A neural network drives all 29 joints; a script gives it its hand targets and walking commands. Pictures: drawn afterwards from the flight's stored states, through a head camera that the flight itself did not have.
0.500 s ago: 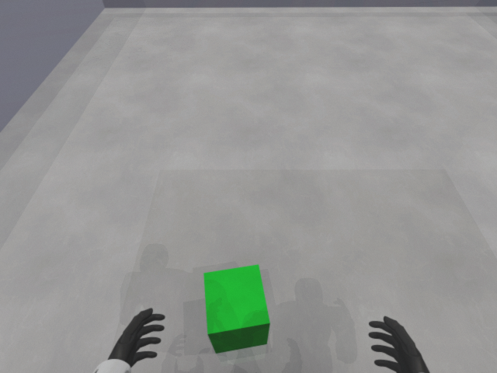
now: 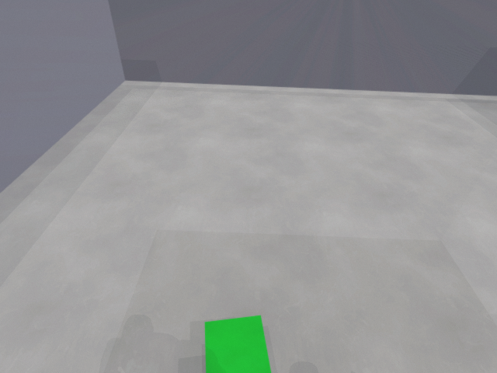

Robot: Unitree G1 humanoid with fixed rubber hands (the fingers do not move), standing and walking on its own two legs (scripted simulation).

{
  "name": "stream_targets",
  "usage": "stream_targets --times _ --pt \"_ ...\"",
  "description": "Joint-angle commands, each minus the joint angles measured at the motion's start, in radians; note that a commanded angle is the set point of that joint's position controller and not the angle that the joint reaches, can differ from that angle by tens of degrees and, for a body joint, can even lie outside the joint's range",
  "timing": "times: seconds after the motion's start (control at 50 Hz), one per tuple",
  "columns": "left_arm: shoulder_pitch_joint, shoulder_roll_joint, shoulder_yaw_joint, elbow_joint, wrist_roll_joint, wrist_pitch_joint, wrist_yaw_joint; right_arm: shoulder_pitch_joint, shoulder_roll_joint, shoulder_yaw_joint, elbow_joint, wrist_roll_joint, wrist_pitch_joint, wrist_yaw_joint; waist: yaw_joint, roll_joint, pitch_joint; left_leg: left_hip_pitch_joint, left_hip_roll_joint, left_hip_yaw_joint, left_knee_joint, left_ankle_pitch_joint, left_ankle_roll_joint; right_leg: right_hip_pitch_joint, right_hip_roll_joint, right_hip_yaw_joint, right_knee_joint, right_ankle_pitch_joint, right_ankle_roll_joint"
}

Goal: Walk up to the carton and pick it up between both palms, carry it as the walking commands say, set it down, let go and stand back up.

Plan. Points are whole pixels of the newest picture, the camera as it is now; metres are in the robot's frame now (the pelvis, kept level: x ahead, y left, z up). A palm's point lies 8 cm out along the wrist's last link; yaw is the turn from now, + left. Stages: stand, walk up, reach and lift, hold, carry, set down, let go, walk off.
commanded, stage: stand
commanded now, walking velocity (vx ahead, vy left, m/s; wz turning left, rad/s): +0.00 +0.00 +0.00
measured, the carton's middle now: (235, 366) +0.41 +0.06 -0.63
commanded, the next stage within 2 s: none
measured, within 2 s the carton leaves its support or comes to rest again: neither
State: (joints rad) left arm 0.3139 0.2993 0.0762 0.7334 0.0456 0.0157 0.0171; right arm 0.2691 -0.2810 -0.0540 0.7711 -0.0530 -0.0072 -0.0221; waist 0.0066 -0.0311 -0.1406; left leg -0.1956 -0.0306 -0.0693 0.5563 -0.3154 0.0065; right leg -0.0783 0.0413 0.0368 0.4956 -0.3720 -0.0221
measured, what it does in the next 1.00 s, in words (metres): shifts its weight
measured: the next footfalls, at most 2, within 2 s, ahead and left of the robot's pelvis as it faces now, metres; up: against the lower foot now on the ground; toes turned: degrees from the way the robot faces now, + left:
none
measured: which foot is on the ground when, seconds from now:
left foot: down 0.00-1.00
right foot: down 0.00-1.00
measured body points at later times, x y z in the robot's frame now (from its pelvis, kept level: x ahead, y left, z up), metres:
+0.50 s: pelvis -0.05 +0.01 +0.00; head -0.11 +0.02 +0.45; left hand -0.01 +0.31 -0.12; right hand +0.02 -0.27 -0.11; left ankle -0.01 +0.12 -0.73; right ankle -0.06 -0.11 -0.73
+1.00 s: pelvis -0.07 +0.01 +0.01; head -0.11 +0.02 +0.45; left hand -0.03 +0.30 -0.13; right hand +0.00 -0.29 -0.12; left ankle -0.01 +0.12 -0.73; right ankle -0.06 -0.11 -0.73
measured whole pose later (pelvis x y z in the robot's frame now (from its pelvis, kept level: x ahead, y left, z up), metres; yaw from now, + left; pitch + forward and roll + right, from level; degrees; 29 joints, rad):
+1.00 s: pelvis -0.07 +0.01 +0.01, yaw +1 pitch -5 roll -1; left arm 0.28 0.34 0.03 1.00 0.03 -0.04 0.00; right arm 0.22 -0.32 -0.01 1.06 -0.02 -0.02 0.00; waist 0.00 -0.01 -0.01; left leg -0.22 -0.04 -0.10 0.47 -0.16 0.01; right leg -0.11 0.03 0.01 0.44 -0.24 -0.01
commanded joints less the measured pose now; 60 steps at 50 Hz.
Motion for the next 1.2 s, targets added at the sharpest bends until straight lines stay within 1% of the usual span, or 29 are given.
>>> stream_targets --times 0.0,0.1,0.14,0.16,0.2,0.24,0.28,0.32,0.4,0.5,0.54,0.58,0.64,0.72,0.76,0.8,0.84,0.88,0.9,0.92,0.94,0.96,0.98,1.0,1.04,1.08,1.14,1.16,1.18 --pt "-0.085 0.156 0.043 -0.085 0.004 -0.052 -0.002 -0.093 -0.165 -0.039 -0.089 -0.006 -0.038 0.0 -0.001 0.068 0.185 -0.068 0.093 -0.089 -0.133 0.224 0.048 -0.164 -0.091 0.074 -0.131 0.229 0.001" --pt "-0.068 0.161 0.038 -0.047 0.005 -0.066 -0.007 -0.087 -0.206 -0.043 -0.046 -0.007 -0.044 0.001 -0.006 0.057 0.26 -0.124 0.117 -0.144 -0.194 0.072 0.057 -0.18 -0.097 0.078 -0.139 0.129 -0.019" --pt "-0.046 0.18 0.042 -0.037 -0.004 -0.07 -0.013 -0.083 -0.225 -0.041 -0.047 -0.003 -0.04 0.002 0.004 0.108 0.242 -0.155 0.109 -0.144 -0.227 -0.044 0.049 -0.146 -0.093 0.081 -0.131 0.127 -0.013" --pt "-0.054 0.201 0.049 -0.03 -0.001 -0.07 -0.008 -0.089 -0.208 -0.038 -0.038 0.003 -0.045 0.008 0.003 0.049 0.248 -0.153 0.105 -0.153 -0.24 -0.021 0.052 -0.137 -0.092 0.088 -0.123 0.127 -0.018" --pt "-0.032 0.195 0.045 -0.007 -0.007 -0.067 -0.01 -0.091 -0.219 -0.039 -0.032 0.003 -0.053 0.009 0.005 0.094 0.243 -0.131 0.097 -0.146 -0.24 -0.038 0.049 -0.154 -0.091 0.086 -0.129 0.109 -0.016" --pt "-0.024 0.178 0.04 0.001 -0.007 -0.074 -0.011 -0.069 -0.208 -0.03 -0.001 0.007 -0.052 0.006 0.004 0.051 0.265 -0.137 0.095 -0.15 -0.239 -0.069 0.05 -0.162 -0.086 0.085 -0.146 0.094 -0.012" --pt "-0.011 0.184 0.042 0.021 -0.009 -0.077 -0.01 -0.063 -0.205 -0.03 0.019 0.005 -0.053 0.008 0.005 0.086 0.214 -0.099 0.104 -0.157 -0.232 -0.061 0.057 -0.153 -0.098 0.112 -0.146 0.062 -0.023" --pt "-0.024 0.196 0.041 0.018 -0.01 -0.071 -0.011 -0.075 -0.216 -0.028 0.032 0.007 -0.053 0.009 0.004 0.054 0.222 -0.103 0.114 -0.168 -0.243 -0.081 0.056 -0.166 -0.094 0.102 -0.136 0.053 -0.021" --pt "-0.011 0.162 0.022 0.048 -0.01 -0.071 -0.013 -0.079 -0.241 -0.03 0.071 0.011 -0.046 0.003 0.005 0.077 0.173 -0.086 0.123 -0.19 -0.269 -0.125 0.058 -0.148 -0.083 0.086 -0.116 0.055 -0.019" --pt "0.003 0.205 0.018 0.1 -0.011 -0.068 0.0 -0.08 -0.225 -0.019 0.103 0.013 -0.045 0.002 -0.002 0.059 0.224 -0.091 0.104 -0.162 -0.238 -0.063 0.059 -0.159 -0.107 0.11 -0.152 0.048 -0.021" --pt "-0.016 0.191 0.013 0.102 -0.005 -0.069 -0.001 -0.077 -0.218 -0.011 0.136 0.02 -0.047 0.007 -0.01 0.006 0.222 -0.073 0.11 -0.162 -0.234 -0.029 0.055 -0.179 -0.107 0.113 -0.172 0.033 -0.018" --pt "-0.009 0.207 0.012 0.116 -0.012 -0.073 -0.001 -0.098 -0.225 -0.008 0.141 0.024 -0.044 0.012 -0.003 0.037 0.225 -0.061 0.104 -0.147 -0.223 0.007 0.055 -0.183 -0.116 0.115 -0.18 0.053 -0.017" --pt "-0.025 0.211 0.009 0.133 -0.009 -0.073 -0.003 -0.107 -0.224 -0.01 0.163 0.02 -0.04 0.008 -0.009 0.005 0.249 -0.065 0.103 -0.149 -0.207 -0.029 0.052 -0.195 -0.117 0.115 -0.204 0.0 -0.017" --pt "-0.028 0.224 0.0 0.164 -0.017 -0.075 -0.005 -0.087 -0.239 -0.003 0.182 0.025 -0.032 0.016 -0.013 0.051 0.265 -0.054 0.098 -0.151 -0.217 -0.042 0.05 -0.216 -0.134 0.14 -0.229 -0.044 -0.018" --pt "-0.047 0.22 0.004 0.168 -0.016 -0.071 -0.004 -0.117 -0.248 -0.006 0.189 0.026 -0.032 0.017 -0.001 0.012 0.278 -0.085 0.103 -0.18 -0.227 -0.065 0.06 -0.213 -0.119 0.124 -0.218 -0.054 -0.018" --pt "-0.042 0.214 0.004 0.176 -0.015 -0.072 -0.003 -0.101 -0.246 -0.004 0.193 0.028 -0.034 0.019 -0.005 0.054 0.257 -0.061 0.098 -0.15 -0.208 -0.026 0.056 -0.202 -0.135 0.144 -0.233 -0.046 -0.025" --pt "-0.068 0.236 0.004 0.176 -0.014 -0.072 -0.006 -0.108 -0.246 -0.005 0.198 0.028 -0.035 0.019 -0.011 0.014 0.267 -0.059 0.1 -0.155 -0.213 -0.047 0.051 -0.218 -0.137 0.143 -0.245 -0.087 -0.024" --pt "-0.059 0.231 -0.001 0.186 -0.023 -0.073 -0.004 -0.098 -0.254 -0.002 0.201 0.039 -0.03 0.02 -0.004 0.034 0.251 -0.066 0.107 -0.169 -0.219 -0.046 0.056 -0.191 -0.139 0.136 -0.231 -0.055 -0.026" --pt "-0.057 0.218 -0.008 0.197 -0.023 -0.073 -0.01 -0.111 -0.258 0.003 0.212 0.033 -0.031 0.02 0.001 0.082 0.23 -0.064 0.106 -0.177 -0.241 -0.056 0.057 -0.154 -0.125 0.121 -0.218 -0.023 -0.024" --pt "-0.067 0.219 -0.004 0.195 -0.019 -0.075 -0.006 -0.113 -0.242 0.003 0.219 0.032 -0.03 0.016 0.006 0.052 0.227 -0.066 0.111 -0.175 -0.244 -0.038 0.06 -0.139 -0.126 0.115 -0.211 0.003 -0.026" --pt "-0.067 0.226 -0.009 0.197 -0.02 -0.074 -0.009 -0.122 -0.256 0.004 0.209 0.036 -0.035 0.017 -0.006 0.088 0.23 -0.067 0.11 -0.163 -0.244 -0.02 0.055 -0.138 -0.131 0.124 -0.22 0.031 -0.021" --pt "-0.076 0.23 0.001 0.202 -0.02 -0.07 -0.013 -0.132 -0.24 0.008 0.215 0.031 -0.036 0.012 0.003 0.054 0.21 -0.068 0.101 -0.146 -0.229 -0.023 0.051 -0.128 -0.124 0.112 -0.206 0.029 -0.017" --pt "-0.077 0.233 -0.002 0.202 -0.013 -0.07 -0.01 -0.135 -0.248 0.012 0.226 0.035 -0.034 0.014 0.013 0.069 0.237 -0.07 0.104 -0.171 -0.246 -0.022 0.05 -0.139 -0.121 0.112 -0.189 0.04 -0.02" --pt "-0.084 0.231 -0.007 0.206 -0.015 -0.067 -0.01 -0.139 -0.268 0.004 0.229 0.038 -0.035 0.017 0.002 0.047 0.217 -0.057 0.112 -0.169 -0.242 -0.019 0.05 -0.137 -0.126 0.109 -0.209 0.011 -0.021" --pt "-0.084 0.216 -0.01 0.217 -0.018 -0.07 -0.011 -0.158 -0.268 0.006 0.225 0.031 -0.03 0.016 0.005 0.069 0.216 -0.065 0.105 -0.167 -0.244 -0.027 0.048 -0.127 -0.128 0.105 -0.214 0.019 -0.013" --pt "-0.097 0.23 -0.006 0.227 -0.018 -0.07 -0.008 -0.135 -0.269 0.01 0.241 0.04 -0.026 0.018 -0.012 0.032 0.19 -0.026 0.112 -0.167 -0.238 -0.001 0.046 -0.127 -0.128 0.101 -0.219 0.023 -0.013" --pt "-0.084 0.229 -0.012 0.239 -0.027 -0.067 -0.007 -0.155 -0.273 0.011 0.249 0.041 -0.025 0.016 0.005 0.089 0.227 -0.06 0.115 -0.171 -0.242 -0.014 0.057 -0.122 -0.128 0.097 -0.224 0.066 -0.012" --pt "-0.114 0.236 -0.015 0.249 -0.016 -0.066 -0.006 -0.168 -0.271 0.012 0.242 0.038 -0.024 0.017 -0.014 0.066 0.212 -0.042 0.112 -0.168 -0.246 0.008 0.045 -0.126 -0.132 0.108 -0.229 0.025 -0.015" --pt "-0.112 0.23 -0.016 0.239 -0.018 -0.063 -0.007 -0.165 -0.273 0.016 0.248 0.044 -0.027 0.015 -0.01 0.031 0.222 -0.037 0.108 -0.165 -0.237 0.017 0.047 -0.138 -0.135 0.104 -0.233 0.04 -0.015"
